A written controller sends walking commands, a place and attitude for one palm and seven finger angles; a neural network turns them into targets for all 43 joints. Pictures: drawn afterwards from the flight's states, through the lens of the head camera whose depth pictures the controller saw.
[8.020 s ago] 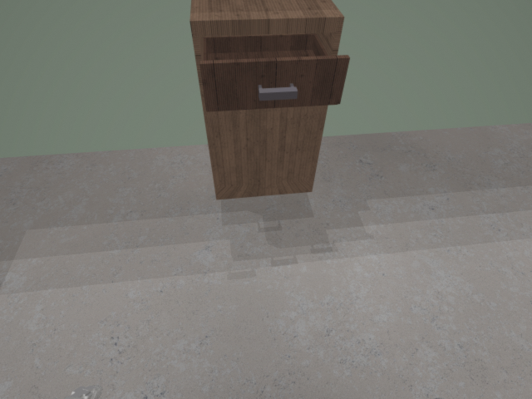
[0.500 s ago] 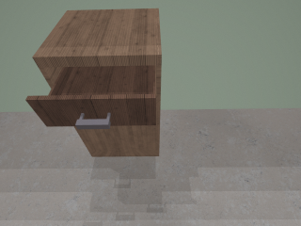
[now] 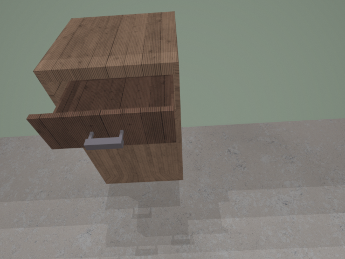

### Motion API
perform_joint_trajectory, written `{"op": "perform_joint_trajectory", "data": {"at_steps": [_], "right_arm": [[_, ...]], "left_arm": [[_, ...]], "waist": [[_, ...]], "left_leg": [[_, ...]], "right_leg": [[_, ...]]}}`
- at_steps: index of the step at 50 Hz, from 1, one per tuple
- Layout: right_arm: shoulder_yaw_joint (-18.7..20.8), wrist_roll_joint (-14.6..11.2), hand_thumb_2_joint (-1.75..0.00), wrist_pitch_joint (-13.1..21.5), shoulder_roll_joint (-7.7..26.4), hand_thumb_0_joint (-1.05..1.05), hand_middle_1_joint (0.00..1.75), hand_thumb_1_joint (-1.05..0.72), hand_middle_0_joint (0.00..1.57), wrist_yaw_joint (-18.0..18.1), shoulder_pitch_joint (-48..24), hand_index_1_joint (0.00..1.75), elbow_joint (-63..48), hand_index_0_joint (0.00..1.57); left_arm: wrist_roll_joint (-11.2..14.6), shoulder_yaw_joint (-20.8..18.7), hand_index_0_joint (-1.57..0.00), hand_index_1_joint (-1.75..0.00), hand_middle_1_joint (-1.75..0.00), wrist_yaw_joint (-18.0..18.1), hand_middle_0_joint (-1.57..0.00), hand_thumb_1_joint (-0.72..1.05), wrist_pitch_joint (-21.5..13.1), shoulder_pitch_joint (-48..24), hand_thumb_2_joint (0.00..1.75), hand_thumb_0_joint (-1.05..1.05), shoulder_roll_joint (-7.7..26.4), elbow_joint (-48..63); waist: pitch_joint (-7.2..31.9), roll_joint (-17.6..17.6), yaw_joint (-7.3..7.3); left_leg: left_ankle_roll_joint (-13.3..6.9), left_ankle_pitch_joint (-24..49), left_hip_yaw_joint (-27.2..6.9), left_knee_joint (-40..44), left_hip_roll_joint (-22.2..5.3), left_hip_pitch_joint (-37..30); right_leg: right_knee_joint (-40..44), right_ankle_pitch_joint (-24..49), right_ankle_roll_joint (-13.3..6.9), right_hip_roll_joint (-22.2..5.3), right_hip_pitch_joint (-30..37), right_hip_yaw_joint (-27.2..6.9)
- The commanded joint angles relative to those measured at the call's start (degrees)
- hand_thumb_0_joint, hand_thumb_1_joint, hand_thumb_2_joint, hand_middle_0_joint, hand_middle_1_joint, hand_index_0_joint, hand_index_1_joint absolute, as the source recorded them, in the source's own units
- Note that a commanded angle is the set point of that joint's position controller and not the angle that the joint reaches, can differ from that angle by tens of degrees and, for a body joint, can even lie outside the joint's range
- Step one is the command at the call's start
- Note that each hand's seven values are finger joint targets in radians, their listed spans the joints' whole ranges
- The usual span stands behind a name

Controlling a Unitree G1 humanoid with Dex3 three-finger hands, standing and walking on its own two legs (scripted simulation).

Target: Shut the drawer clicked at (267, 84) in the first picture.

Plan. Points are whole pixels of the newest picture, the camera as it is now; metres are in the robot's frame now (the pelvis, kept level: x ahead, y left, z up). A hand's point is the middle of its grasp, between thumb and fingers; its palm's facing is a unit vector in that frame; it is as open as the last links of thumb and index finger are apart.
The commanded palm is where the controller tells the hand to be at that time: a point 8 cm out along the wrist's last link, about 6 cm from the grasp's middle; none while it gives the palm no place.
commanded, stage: look again from close up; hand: left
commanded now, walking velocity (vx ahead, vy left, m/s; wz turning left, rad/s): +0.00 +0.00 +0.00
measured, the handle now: (105, 138) +0.47 +0.25 -0.04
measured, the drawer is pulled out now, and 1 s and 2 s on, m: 0.18 0.18 0.18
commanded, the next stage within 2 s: shuffle to correct the standing spot in 0.42 s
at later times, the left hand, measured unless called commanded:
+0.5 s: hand out of the picture +0.02 +0.18 -0.17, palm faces +0.03 -0.98 -0.21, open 7.3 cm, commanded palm none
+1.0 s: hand out of the picture +0.10 +0.20 -0.16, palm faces +0.03 -0.98 -0.21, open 7.3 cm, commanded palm none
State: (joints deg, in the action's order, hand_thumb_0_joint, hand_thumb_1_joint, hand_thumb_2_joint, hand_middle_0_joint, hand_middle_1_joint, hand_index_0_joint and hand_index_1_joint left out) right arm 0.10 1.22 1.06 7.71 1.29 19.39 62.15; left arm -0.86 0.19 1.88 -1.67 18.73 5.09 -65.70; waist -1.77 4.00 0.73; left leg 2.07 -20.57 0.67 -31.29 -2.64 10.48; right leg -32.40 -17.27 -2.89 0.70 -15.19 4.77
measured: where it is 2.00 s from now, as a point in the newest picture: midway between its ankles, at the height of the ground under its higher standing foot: outside the picture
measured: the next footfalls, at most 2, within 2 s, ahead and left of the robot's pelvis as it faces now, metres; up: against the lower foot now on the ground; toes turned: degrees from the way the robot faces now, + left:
right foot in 1.06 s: +0.16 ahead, -0.08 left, +0.00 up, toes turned -2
left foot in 1.44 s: +0.12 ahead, +0.13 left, +0.00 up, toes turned +5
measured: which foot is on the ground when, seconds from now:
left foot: down 0.00-1.00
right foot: down 0.00-0.78, up 0.80-1.00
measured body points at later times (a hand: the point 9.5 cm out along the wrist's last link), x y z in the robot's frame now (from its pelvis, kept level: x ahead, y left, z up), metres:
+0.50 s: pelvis +0.00 +0.00 +0.01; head +0.02 -0.01 +0.46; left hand +0.02 +0.23 -0.15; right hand -0.01 -0.22 -0.16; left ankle -0.04 +0.14 -0.73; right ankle +0.00 -0.09 -0.73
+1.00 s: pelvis +0.06 +0.02 +0.00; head +0.10 +0.01 +0.45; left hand +0.10 +0.25 -0.15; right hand -0.02 -0.18 -0.16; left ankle -0.04 +0.14 -0.73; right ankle +0.08 -0.07 -0.70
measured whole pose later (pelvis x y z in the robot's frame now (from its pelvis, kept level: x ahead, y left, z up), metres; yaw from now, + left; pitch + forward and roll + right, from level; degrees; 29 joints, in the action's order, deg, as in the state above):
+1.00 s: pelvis +0.06 +0.02 +0.00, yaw +1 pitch +0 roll +0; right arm -0.3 2.4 3.1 7.0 1.9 24.5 64.0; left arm -1.0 -2.6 -0.2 -0.3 11.8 9.2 -59.3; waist -4.7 1.7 1.7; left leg 0.0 -22.4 1.4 -25.3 -1.0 3.2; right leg -48.3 -25.7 -3.0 -1.3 -24.7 6.5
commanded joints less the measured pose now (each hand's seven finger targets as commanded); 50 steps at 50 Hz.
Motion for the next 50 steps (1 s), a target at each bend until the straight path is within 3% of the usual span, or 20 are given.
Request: {"op": "perform_joint_trajectory", "data": {"at_steps": [1,3,7,17,26,28,30,33,34,35,36,37,38,39,40,41,42,47,48,50], "right_arm": [[-0.20,-0.31,-0.90,0.92,3.13,0.00,0.30,-0.90,0.20,0.33,4.98,0.30,-1.31,0.20],[-0.20,-0.41,-0.90,0.76,3.24,0.00,0.30,-0.90,0.20,0.46,4.08,0.30,-1.24,0.20],[-0.33,-0.33,-0.90,0.35,3.34,0.00,0.30,-0.90,0.20,0.54,3.35,0.30,-0.17,0.20],[-0.42,-0.21,-0.90,0.42,4.46,0.00,0.30,-0.90,0.20,0.65,2.52,0.30,0.69,0.20],[-0.38,-0.25,-0.90,0.70,5.05,0.00,0.30,-0.90,0.20,0.81,2.04,0.30,1.15,0.20],[-0.30,-0.09,-0.90,0.41,5.39,0.00,0.30,-0.90,0.20,0.64,2.49,0.30,1.21,0.20],[-0.12,0.11,-0.90,0.02,5.27,0.00,0.30,-0.90,0.20,0.27,2.45,0.30,0.64,0.20],[0.24,0.26,-0.90,-0.18,4.35,0.00,0.30,-0.90,0.20,-0.20,2.12,0.30,-0.88,0.20],[0.33,0.29,-0.90,-0.14,4.08,0.00,0.30,-0.90,0.20,-0.18,2.96,0.30,-1.06,0.20],[0.30,0.30,-0.90,0.12,3.81,0.00,0.30,-0.90,0.20,-0.31,3.65,0.30,-0.80,0.20],[0.21,0.36,-0.90,0.43,3.47,0.00,0.30,-0.90,0.20,-0.39,5.61,0.30,-0.20,0.20],[0.15,0.37,-0.90,0.87,3.75,0.00,0.30,-0.90,0.20,-0.46,8.09,0.30,0.74,0.20],[0.56,0.56,-0.90,1.41,6.11,0.00,0.30,-0.90,0.20,-0.23,10.89,0.30,1.81,0.20],[1.34,0.67,-0.90,1.73,8.85,0.00,0.30,-0.90,0.20,0.31,13.99,0.30,2.83,0.20],[1.17,0.79,-0.90,1.87,8.63,0.00,0.30,-0.90,0.20,0.81,15.06,0.30,2.93,0.20],[1.04,0.87,-0.90,2.09,8.32,0.00,0.30,-0.90,0.20,1.01,14.94,0.30,2.56,0.20],[1.08,1.06,-0.90,2.33,8.40,0.00,0.30,-0.90,0.20,1.03,13.46,0.30,1.90,0.20],[1.36,1.09,-0.90,2.78,9.11,0.00,0.30,-0.90,0.20,1.21,9.16,0.30,0.61,0.20],[1.31,1.01,-0.90,2.55,9.02,0.00,0.30,-0.90,0.20,1.34,8.22,0.30,0.48,0.20],[1.50,0.12,-0.90,2.14,9.72,0.00,0.30,-0.90,0.20,1.60,5.95,0.30,0.04,0.20]], "left_arm": [[0.32,-1.32,-0.20,-0.30,-0.30,0.26,-0.20,0.90,-1.47,1.35,0.90,0.00,7.89,2.90],[0.40,-1.28,-0.20,-0.30,-0.30,0.27,-0.20,0.90,-1.37,1.73,0.90,0.00,7.92,2.70],[0.44,-1.25,-0.20,-0.30,-0.30,0.30,-0.20,0.90,-0.87,0.98,0.90,0.00,8.37,2.86],[0.51,-1.57,-0.20,-0.30,-0.30,0.01,-0.20,0.90,-0.45,-0.14,0.90,0.00,9.75,4.03],[0.49,-1.57,-0.20,-0.30,-0.30,-0.06,-0.20,0.90,-0.25,-0.74,0.90,0.00,9.76,4.30],[0.18,-1.96,-0.20,-0.30,-0.30,-0.21,-0.20,0.90,-0.09,-0.23,0.90,0.00,10.54,4.28],[-0.11,-2.46,-0.20,-0.30,-0.30,-0.47,-0.20,0.90,0.31,0.18,0.90,0.00,11.27,4.89],[-0.32,-3.69,-0.20,-0.30,-0.30,-0.64,-0.20,0.90,0.52,2.12,0.90,0.00,13.10,5.57],[-0.43,-3.96,-0.20,-0.30,-0.30,-0.53,-0.20,0.90,0.54,2.13,0.90,0.00,13.22,5.98],[-0.45,-4.01,-0.20,-0.30,-0.30,-0.54,-0.20,0.90,0.52,1.36,0.90,0.00,12.87,6.47],[-0.37,-3.98,-0.20,-0.30,-0.30,-0.65,-0.20,0.90,0.49,0.12,0.90,0.00,12.15,6.96],[-0.39,-3.66,-0.20,-0.30,-0.30,-0.89,-0.20,0.90,0.54,-1.51,0.90,0.00,11.04,7.48],[-0.38,-3.30,-0.20,-0.30,-0.30,-1.22,-0.20,0.90,0.46,-2.50,0.90,0.00,8.93,8.12],[-0.60,-2.84,-0.20,-0.30,-0.30,-1.23,-0.20,0.90,0.04,-4.15,0.90,0.00,7.08,9.06],[-0.61,-2.51,-0.20,-0.30,-0.30,-1.07,-0.20,0.90,-0.36,-7.01,0.90,0.00,7.18,10.25],[-0.32,-2.65,-0.20,-0.30,-0.30,-1.19,-0.20,0.90,-0.66,-8.81,0.90,0.00,7.17,10.90],[-0.13,-2.86,-0.20,-0.30,-0.30,-1.52,-0.20,0.90,-0.83,-9.85,0.90,0.00,6.45,10.99],[0.06,-2.79,-0.20,-0.30,-0.30,-2.64,-0.20,0.90,-0.38,-10.87,0.90,0.00,5.03,11.91],[0.07,-2.86,-0.20,-0.30,-0.30,-2.53,-0.20,0.90,-0.34,-10.02,0.90,0.00,4.80,11.59],[0.08,-3.23,-0.20,-0.30,-0.30,-2.00,-0.20,0.90,-0.80,-1.78,0.90,0.00,5.68,9.15]], "waist": [[-0.60,-5.94,0.55],[-1.30,-7.95,0.34],[-4.26,-6.05,0.06],[-1.58,-3.23,-0.47],[-0.92,-3.38,-0.91],[-0.79,-3.92,-1.21],[-4.08,-5.69,-1.62],[-5.97,-11.95,-2.13],[-5.72,-11.80,-1.58],[-6.30,-10.11,-0.96],[-5.95,-7.59,0.17],[-6.11,-2.66,1.09],[-5.66,6.58,1.86],[-5.93,13.89,2.92],[-7.51,13.19,3.63],[-7.45,8.01,3.76],[-6.52,4.99,3.32],[-4.51,5.37,1.44],[-4.38,4.90,0.72],[-0.06,1.11,-3.47]], "left_leg": [[-3.17,10.93,-0.68,4.25,-2.18,2.12],[-2.95,9.97,-0.48,4.77,-1.78,1.96],[-2.81,9.28,-0.51,6.77,-1.87,2.05],[-2.71,11.08,-0.84,8.56,-2.48,1.30],[-2.75,14.06,-1.28,9.77,-3.17,1.10],[-3.09,6.98,-0.53,8.18,-2.15,2.52],[-3.45,-0.10,0.18,5.79,-0.50,6.35],[-3.60,-3.70,2.84,-2.90,1.33,10.10],[-3.68,-3.69,2.91,-3.22,0.91,8.89],[-3.88,-2.85,2.79,-1.53,0.77,6.59],[-4.17,-1.32,2.76,2.47,0.34,2.72],[-4.84,2.05,-0.27,6.77,-0.53,-0.28],[-7.09,7.19,-7.48,10.66,-5.88,-3.00],[-11.30,16.54,-16.08,14.14,-12.77,-6.83],[-15.29,27.92,-20.69,14.59,-15.89,-10.45],[-17.44,35.99,-20.74,12.62,-17.25,-12.21],[-17.69,38.29,-18.65,11.91,-17.19,-11.98],[-14.04,36.00,-8.64,12.83,-12.46,-7.82],[-12.83,38.92,-7.07,11.30,-11.70,-5.51],[-9.33,45.30,-3.53,3.72,-9.35,-4.36]], "right_leg": [[7.73,12.90,-1.15,-7.19,2.78,-8.82],[8.63,14.07,-0.96,-7.53,3.02,-9.36],[9.86,11.14,-0.78,-7.21,2.17,-9.22],[10.05,12.67,-0.39,-6.90,5.56,-8.24],[8.85,16.65,-0.07,-6.73,7.33,-7.21],[8.75,7.47,-0.64,-7.24,7.67,-7.62],[11.11,-5.70,-1.55,-8.11,5.51,-9.74],[17.46,-17.66,-4.47,-13.28,3.43,-16.21],[17.96,-18.48,-5.46,-14.34,2.20,-16.90],[16.80,-17.70,-5.48,-14.12,-0.50,-15.83],[13.57,-15.43,-4.85,-12.25,-2.89,-12.38],[7.18,-12.21,-3.23,-8.18,-4.72,-7.52],[-2.81,-8.80,-1.05,-2.87,-7.67,-1.46],[-12.80,-11.17,0.51,0.45,-13.64,3.37],[-19.94,-17.43,0.25,0.16,-20.97,1.31],[-24.55,-18.27,-0.31,-1.83,-23.62,-0.46],[-26.55,-16.92,-0.39,-3.08,-23.40,-1.28],[-18.12,-10.10,-0.13,-2.65,-15.34,1.14],[-13.85,-7.63,-0.18,-1.96,-11.13,1.48],[-0.36,5.26,0.33,-0.58,1.73,2.07]]}}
